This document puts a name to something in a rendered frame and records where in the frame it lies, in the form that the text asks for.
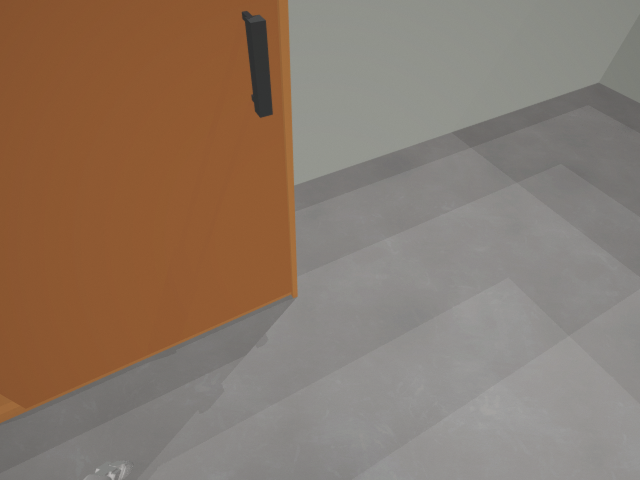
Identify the left robot hand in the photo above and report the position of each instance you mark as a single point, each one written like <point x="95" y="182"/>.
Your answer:
<point x="112" y="471"/>

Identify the handle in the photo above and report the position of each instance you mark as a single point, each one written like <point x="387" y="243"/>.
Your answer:
<point x="256" y="33"/>

